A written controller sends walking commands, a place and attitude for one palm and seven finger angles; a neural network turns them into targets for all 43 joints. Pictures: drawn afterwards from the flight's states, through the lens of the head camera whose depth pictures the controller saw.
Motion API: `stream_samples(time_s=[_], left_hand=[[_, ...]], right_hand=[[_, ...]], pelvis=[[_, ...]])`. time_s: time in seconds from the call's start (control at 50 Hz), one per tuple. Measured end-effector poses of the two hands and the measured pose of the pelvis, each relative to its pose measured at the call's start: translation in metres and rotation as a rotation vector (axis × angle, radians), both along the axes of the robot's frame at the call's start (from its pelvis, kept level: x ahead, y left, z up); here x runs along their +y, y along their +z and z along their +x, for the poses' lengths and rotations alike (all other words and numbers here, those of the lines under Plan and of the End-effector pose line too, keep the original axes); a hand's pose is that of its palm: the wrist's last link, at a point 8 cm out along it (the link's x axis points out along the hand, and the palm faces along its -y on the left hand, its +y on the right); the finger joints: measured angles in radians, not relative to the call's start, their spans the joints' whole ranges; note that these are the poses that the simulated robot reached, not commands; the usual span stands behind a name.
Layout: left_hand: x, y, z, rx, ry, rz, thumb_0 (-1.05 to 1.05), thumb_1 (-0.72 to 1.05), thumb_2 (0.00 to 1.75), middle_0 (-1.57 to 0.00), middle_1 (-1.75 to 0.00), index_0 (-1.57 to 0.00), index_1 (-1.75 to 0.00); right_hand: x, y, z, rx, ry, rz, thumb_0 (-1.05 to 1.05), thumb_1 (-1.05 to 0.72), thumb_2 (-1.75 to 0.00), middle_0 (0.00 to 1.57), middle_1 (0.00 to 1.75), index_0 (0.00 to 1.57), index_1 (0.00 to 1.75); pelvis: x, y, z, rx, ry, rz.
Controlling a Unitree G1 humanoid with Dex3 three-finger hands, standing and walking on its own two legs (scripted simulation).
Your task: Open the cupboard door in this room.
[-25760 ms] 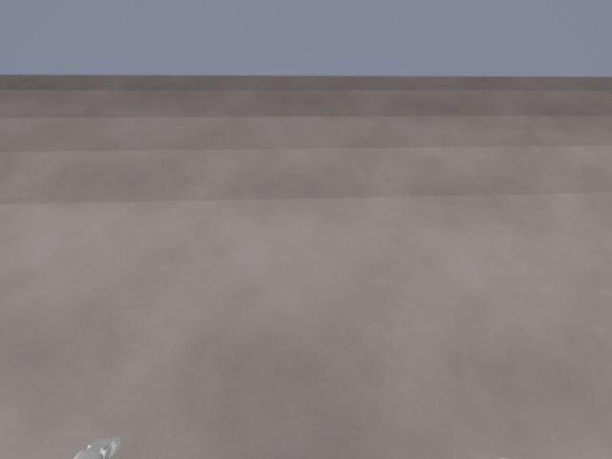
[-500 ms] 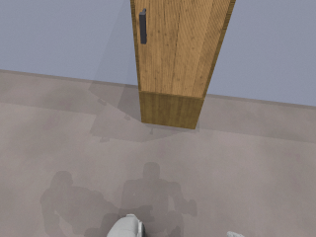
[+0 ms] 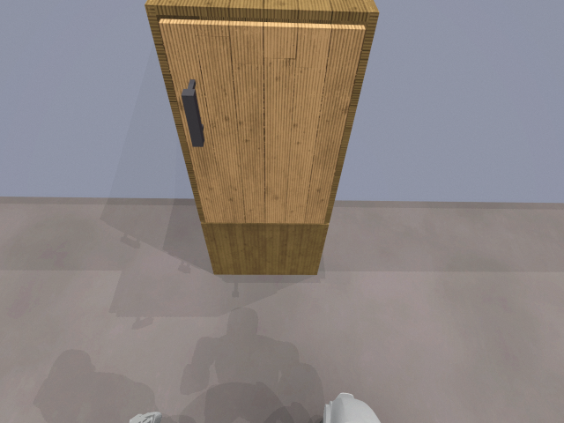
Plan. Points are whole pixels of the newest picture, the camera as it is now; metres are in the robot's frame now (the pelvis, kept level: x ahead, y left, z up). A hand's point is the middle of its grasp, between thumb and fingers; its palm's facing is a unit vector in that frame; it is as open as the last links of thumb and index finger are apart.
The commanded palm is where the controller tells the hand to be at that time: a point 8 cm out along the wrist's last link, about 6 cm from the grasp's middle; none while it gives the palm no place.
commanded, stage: take the last steps up to it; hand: left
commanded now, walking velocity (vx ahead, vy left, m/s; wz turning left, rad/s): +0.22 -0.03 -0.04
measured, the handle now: (195, 113) +0.69 +0.19 +0.03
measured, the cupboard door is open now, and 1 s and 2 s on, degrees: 0 0 0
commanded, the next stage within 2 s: come to a stop and stand still in 0.14 s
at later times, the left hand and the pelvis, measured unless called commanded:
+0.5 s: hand out of the picture +0.15 +0.15 -0.18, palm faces +0.07 -0.98 -0.20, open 7.3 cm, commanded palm none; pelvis +0.12 -0.03 -0.01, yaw +1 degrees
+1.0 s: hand out of the picture +0.13 +0.16 -0.17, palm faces -0.01 -0.97 -0.23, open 7.4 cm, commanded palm none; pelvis +0.08 -0.04 +0.00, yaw -1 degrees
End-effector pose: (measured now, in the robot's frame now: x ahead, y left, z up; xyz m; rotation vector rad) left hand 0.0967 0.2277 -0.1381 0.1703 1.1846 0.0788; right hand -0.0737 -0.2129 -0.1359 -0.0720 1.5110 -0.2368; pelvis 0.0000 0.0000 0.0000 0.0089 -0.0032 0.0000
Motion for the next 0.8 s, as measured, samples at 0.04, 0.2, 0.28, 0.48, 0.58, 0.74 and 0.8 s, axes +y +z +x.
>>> stream_samples(time_s=[0.04, 0.2, 0.28, 0.48, 0.58, 0.74, 0.8], left_hand=[[-0.014, -0.001, 0.027, -0.008, -0.033, 0.000, 0.00, 0.91, 0.90, -0.19, -0.30, -0.20, -0.30], [-0.060, -0.008, 0.076, -0.047, -0.013, 0.000, 0.00, 0.91, 0.90, -0.20, -0.30, -0.20, -0.30], [-0.050, 0.003, 0.073, -0.034, 0.072, 0.043, -0.03, 0.95, 0.90, -0.20, -0.30, -0.20, -0.30], [-0.037, -0.007, 0.044, 0.137, 0.122, 0.032, -0.01, 0.92, 0.90, -0.20, -0.30, -0.20, -0.30], [-0.017, -0.027, 0.032, 0.185, 0.156, 0.000, 0.00, 0.91, 0.90, -0.20, -0.30, -0.20, -0.30], [0.006, -0.019, 0.024, 0.224, 0.142, 0.010, 0.00, 0.91, 0.90, -0.20, -0.30, -0.20, -0.30], [0.011, -0.015, 0.021, 0.227, 0.125, 0.022, 0.00, 0.91, 0.90, -0.20, -0.30, -0.20, -0.30]], right_hand=[[0.000, -0.005, -0.001, 0.040, -0.032, 0.023, 0.01, -0.91, -0.90, 0.20, 0.30, 0.20, 0.30], [-0.027, -0.026, 0.054, 0.101, -0.038, 0.082, 0.01, -0.91, -0.90, 0.20, 0.30, 0.20, 0.30], [-0.047, -0.022, 0.124, -0.011, 0.030, 0.057, 0.01, -0.91, -0.90, 0.20, 0.30, 0.20, 0.30], [-0.061, -0.011, 0.254, -0.213, 0.134, -0.036, 0.01, -0.93, -0.90, 0.19, 0.30, 0.20, 0.30], [-0.043, -0.004, 0.281, -0.253, 0.180, -0.078, 0.01, -0.92, -0.90, 0.19, 0.30, 0.20, 0.30], [-0.017, 0.012, 0.272, -0.267, 0.179, -0.084, 0.00, -0.92, -0.90, 0.20, 0.30, 0.21, 0.30], [-0.020, 0.015, 0.260, -0.267, 0.160, -0.088, 0.00, -0.93, -0.90, 0.20, 0.30, 0.21, 0.30]], pelvis=[[-0.008, -0.004, 0.017, 0.000, -0.010, 0.005], [-0.044, -0.016, 0.074, -0.024, 0.001, 0.004], [-0.051, -0.006, 0.092, -0.018, 0.014, -0.008], [-0.035, -0.004, 0.120, -0.009, 0.010, -0.022], [-0.016, -0.012, 0.124, -0.015, 0.024, -0.027], [-0.005, 0.001, 0.113, 0.008, 0.007, -0.043], [-0.007, 0.003, 0.107, 0.019, -0.006, -0.042]])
